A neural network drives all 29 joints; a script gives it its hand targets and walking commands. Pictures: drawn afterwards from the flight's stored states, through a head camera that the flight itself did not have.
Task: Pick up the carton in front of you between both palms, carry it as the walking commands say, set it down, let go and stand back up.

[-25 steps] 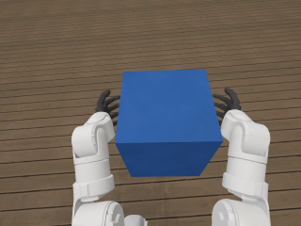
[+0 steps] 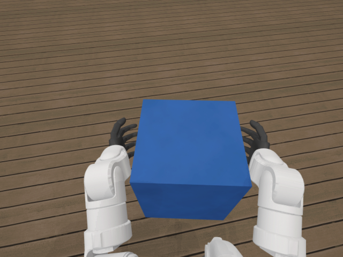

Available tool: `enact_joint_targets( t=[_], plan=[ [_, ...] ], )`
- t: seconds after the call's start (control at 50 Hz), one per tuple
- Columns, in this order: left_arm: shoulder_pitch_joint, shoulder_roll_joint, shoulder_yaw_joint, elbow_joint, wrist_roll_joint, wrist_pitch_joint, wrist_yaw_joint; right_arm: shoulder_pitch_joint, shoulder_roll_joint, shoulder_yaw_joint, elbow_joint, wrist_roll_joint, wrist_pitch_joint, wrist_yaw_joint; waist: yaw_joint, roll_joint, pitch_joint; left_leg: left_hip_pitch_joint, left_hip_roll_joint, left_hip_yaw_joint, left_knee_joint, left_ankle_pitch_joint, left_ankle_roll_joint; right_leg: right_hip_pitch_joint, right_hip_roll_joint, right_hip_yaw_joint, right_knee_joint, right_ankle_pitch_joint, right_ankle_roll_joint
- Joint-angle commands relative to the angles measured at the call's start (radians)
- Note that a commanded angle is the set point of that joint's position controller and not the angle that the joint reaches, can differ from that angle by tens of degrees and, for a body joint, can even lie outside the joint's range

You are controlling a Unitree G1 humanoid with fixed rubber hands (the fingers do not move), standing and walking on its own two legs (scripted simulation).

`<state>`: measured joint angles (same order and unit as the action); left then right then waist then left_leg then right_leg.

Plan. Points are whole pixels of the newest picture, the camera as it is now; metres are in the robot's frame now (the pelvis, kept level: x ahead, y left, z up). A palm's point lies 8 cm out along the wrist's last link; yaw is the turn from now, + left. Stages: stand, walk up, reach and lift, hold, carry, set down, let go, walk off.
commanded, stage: carry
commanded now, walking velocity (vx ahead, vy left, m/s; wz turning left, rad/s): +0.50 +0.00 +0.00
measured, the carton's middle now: (186, 164) +0.32 -0.01 +0.01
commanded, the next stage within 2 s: none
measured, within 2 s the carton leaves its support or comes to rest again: neither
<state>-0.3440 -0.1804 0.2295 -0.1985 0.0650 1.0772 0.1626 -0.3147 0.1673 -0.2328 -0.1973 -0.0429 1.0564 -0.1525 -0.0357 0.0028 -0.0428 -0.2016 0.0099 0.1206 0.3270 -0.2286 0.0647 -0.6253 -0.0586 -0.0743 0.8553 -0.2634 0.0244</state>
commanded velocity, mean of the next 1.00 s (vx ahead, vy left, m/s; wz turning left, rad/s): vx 0.04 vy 0.00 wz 0.00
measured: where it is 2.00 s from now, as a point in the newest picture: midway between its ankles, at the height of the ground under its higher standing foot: (176, 232)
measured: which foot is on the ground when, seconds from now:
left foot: down 0.00-0.20, up 0.22-0.48, down 0.50-1.00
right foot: up 0.00-0.16, down 0.18-1.00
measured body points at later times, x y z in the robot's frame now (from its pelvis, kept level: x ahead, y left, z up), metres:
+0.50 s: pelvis +0.29 -0.02 -0.01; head +0.25 -0.03 +0.44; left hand +0.51 +0.14 +0.08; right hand +0.53 -0.16 +0.08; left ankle +0.35 +0.09 -0.75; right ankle +0.27 -0.11 -0.75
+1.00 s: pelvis +0.36 +0.00 -0.02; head +0.32 +0.00 +0.43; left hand +0.60 +0.15 +0.06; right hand +0.60 -0.15 +0.06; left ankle +0.36 +0.09 -0.75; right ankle +0.27 -0.11 -0.75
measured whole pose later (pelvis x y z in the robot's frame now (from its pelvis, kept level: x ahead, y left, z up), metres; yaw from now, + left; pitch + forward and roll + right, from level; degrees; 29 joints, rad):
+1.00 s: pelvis +0.36 +0.00 -0.02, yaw +0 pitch +3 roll +0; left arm 0.05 -0.13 0.04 -0.47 0.05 1.16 0.14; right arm 0.05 0.13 -0.04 -0.45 -0.04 1.16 -0.14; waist 0.00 -0.01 -0.16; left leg -0.32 0.05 0.21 0.57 -0.30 0.03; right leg -0.17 -0.08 -0.16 0.53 -0.41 0.03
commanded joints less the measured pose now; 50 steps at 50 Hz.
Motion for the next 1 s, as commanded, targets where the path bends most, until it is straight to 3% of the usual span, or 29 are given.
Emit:
enact_joint_targets(
  t=[0.0,0.08,0.12,0.14,0.16,0.18,0.2,0.22,0.24,0.26,0.28,0.3,0.32,0.34,0.38,0.44,0.48,0.5,0.52,0.54,0.6,0.66,0.84,0.98],
  plan=[
    [-0.293,-0.865,-0.655,-0.094,-0.146,-0.018,-0.019,-0.378,0.866,0.698,-0.153,0.227,-0.009,0.056,0.012,0.147,-0.337,0.366,0.209,-0.134,-0.083,0.535,0.056,-0.013,0.006,-0.059,-0.197,0.120,0.007],
    [-0.169,-0.843,-0.703,-0.254,-0.198,0.001,-0.030,-0.204,0.832,0.686,-0.264,0.222,0.012,0.052,0.008,0.147,-0.285,0.400,0.188,-0.061,-0.059,0.666,0.039,0.081,0.035,-0.127,-0.394,0.255,-0.010],
    [-0.112,-0.800,-0.710,-0.306,-0.214,0.020,-0.034,-0.129,0.790,0.685,-0.305,0.211,0.032,0.045,0.019,0.150,-0.302,0.367,0.167,0.007,0.086,0.852,0.001,0.254,0.081,-0.193,-0.472,0.318,-0.023],
    [-0.081,-0.777,-0.709,-0.324,-0.216,0.030,-0.036,-0.084,0.764,0.686,-0.320,0.206,0.045,0.041,0.028,0.128,-0.342,0.285,0.143,0.050,0.216,0.859,-0.031,0.431,0.098,-0.215,-0.511,0.363,-0.036],
    [-0.037,-0.754,-0.701,-0.331,-0.214,0.041,-0.038,-0.059,0.733,0.691,-0.337,0.202,0.057,0.037,0.041,0.097,-0.381,0.143,0.119,0.070,0.360,0.683,-0.069,0.622,0.019,-0.141,-0.500,0.451,-0.050],
    [0.011,-0.722,-0.683,-0.339,-0.208,0.052,-0.040,-0.058,0.709,0.700,-0.361,0.203,0.072,0.035,0.054,-0.076,-0.455,-0.076,0.066,0.062,0.572,0.250,-0.090,0.856,-0.215,0.126,-0.374,0.859,-0.103],
    [0.030,-0.709,-0.677,-0.326,-0.204,0.059,-0.042,-0.006,0.714,0.706,-0.375,0.198,0.086,0.039,0.064,-0.294,-0.505,-0.373,-0.063,0.006,0.842,-0.275,-0.121,1.066,-0.380,0.403,-0.423,1.014,-0.286],
    [0.070,-0.717,-0.686,-0.330,-0.217,0.063,-0.051,-0.002,0.711,0.729,-0.389,0.206,0.092,0.044,0.057,-0.231,-0.472,-0.418,-0.029,-0.078,0.950,-0.323,-0.106,0.982,-0.386,0.360,-0.460,0.999,-0.309],
    [0.056,-0.743,-0.702,-0.354,-0.229,0.059,-0.062,-0.028,0.731,0.743,-0.406,0.213,0.091,0.051,0.057,-0.172,-0.444,-0.422,0.011,-0.103,0.923,-0.295,-0.087,0.911,-0.348,0.288,-0.480,0.942,-0.286],
    [0.024,-0.767,-0.713,-0.381,-0.237,0.056,-0.071,-0.053,0.764,0.759,-0.411,0.219,0.086,0.058,0.052,-0.077,-0.395,-0.385,0.062,-0.119,0.812,-0.236,-0.079,0.800,-0.323,0.222,-0.521,0.852,-0.237],
    [0.000,-0.786,-0.729,-0.397,-0.247,0.054,-0.080,-0.055,0.786,0.766,-0.411,0.223,0.081,0.063,0.046,-0.053,-0.355,-0.328,0.092,-0.118,0.626,-0.201,-0.079,0.708,-0.283,0.150,-0.563,0.721,-0.184],
    [-0.010,-0.795,-0.741,-0.404,-0.256,0.050,-0.087,-0.056,0.800,0.768,-0.410,0.219,0.075,0.065,0.042,-0.076,-0.331,-0.240,0.076,-0.085,0.497,-0.186,-0.081,0.621,-0.245,0.081,-0.581,0.660,-0.150],
    [-0.012,-0.790,-0.747,-0.408,-0.260,0.047,-0.093,-0.032,0.804,0.766,-0.399,0.210,0.070,0.065,0.038,-0.099,-0.328,-0.175,0.056,-0.059,0.402,-0.193,-0.085,0.573,-0.225,0.043,-0.591,0.622,-0.149],
    [0.002,-0.776,-0.751,-0.406,-0.261,0.045,-0.096,-0.005,0.796,0.764,-0.394,0.200,0.066,0.063,0.039,-0.113,-0.321,-0.134,0.044,-0.035,0.325,-0.193,-0.091,0.547,-0.218,0.018,-0.590,0.580,-0.159],
    [0.042,-0.737,-0.750,-0.402,-0.254,0.046,-0.097,0.025,0.761,0.757,-0.399,0.183,0.064,0.056,0.045,-0.147,-0.333,-0.090,0.039,0.006,0.244,-0.076,-0.087,0.533,-0.223,-0.003,-0.579,0.504,-0.156],
    [0.044,-0.682,-0.744,-0.409,-0.246,0.056,-0.087,0.035,0.704,0.744,-0.416,0.173,0.076,0.045,0.040,-0.120,-0.285,0.020,0.062,0.044,0.114,0.149,-0.086,0.415,-0.166,-0.048,-0.532,0.216,-0.095],
    [0.051,-0.636,-0.726,-0.389,-0.225,0.071,-0.072,0.026,0.646,0.727,-0.414,0.170,0.094,0.038,0.042,-0.072,-0.220,0.066,0.133,0.005,0.082,0.175,-0.094,0.316,-0.148,-0.039,-0.513,0.016,-0.054],
    [0.055,-0.609,-0.713,-0.372,-0.211,0.081,-0.062,0.019,0.606,0.715,-0.404,0.170,0.104,0.033,0.048,-0.029,-0.164,0.028,0.192,-0.060,0.063,0.229,-0.087,0.295,-0.117,-0.050,-0.487,-0.027,-0.032],
    [0.039,-0.581,-0.706,-0.382,-0.207,0.093,-0.053,-0.003,0.595,0.706,-0.382,0.172,0.110,0.027,0.047,0.047,-0.133,-0.024,0.212,-0.078,0.073,0.294,-0.068,0.331,-0.098,-0.039,-0.491,0.051,-0.011],
    [0.021,-0.559,-0.698,-0.371,-0.204,0.105,-0.045,0.007,0.580,0.688,-0.347,0.171,0.116,0.023,0.045,0.076,-0.125,-0.050,0.211,-0.083,0.074,0.368,-0.057,0.377,-0.110,-0.036,-0.464,0.116,-0.003],
    [0.050,-0.549,-0.686,-0.340,-0.202,0.117,-0.029,0.042,0.571,0.667,-0.313,0.176,0.123,0.015,0.041,0.055,-0.212,0.011,0.204,-0.074,0.125,0.585,-0.042,0.438,-0.114,-0.035,-0.393,0.288,0.009],
    [0.045,-0.585,-0.689,-0.343,-0.208,0.111,-0.027,0.024,0.610,0.677,-0.323,0.187,0.119,0.017,0.039,0.049,-0.283,0.069,0.195,-0.063,0.161,0.685,-0.039,0.458,-0.106,-0.040,-0.370,0.327,0.014],
    [0.057,-0.652,-0.714,-0.387,-0.218,0.078,-0.047,0.011,0.676,0.727,-0.387,0.205,0.093,0.035,0.036,0.002,-0.325,0.082,0.170,-0.035,0.224,0.657,-0.031,0.475,-0.103,-0.040,-0.344,0.413,0.009],
    [0.052,-0.618,-0.744,-0.340,-0.201,0.063,-0.098,0.016,0.638,0.748,-0.337,0.179,0.080,0.084,0.036,-0.006,-0.274,0.043,0.160,-0.030,0.222,0.534,-0.030,0.457,-0.103,-0.030,-0.356,0.374,0.001]
  ],
)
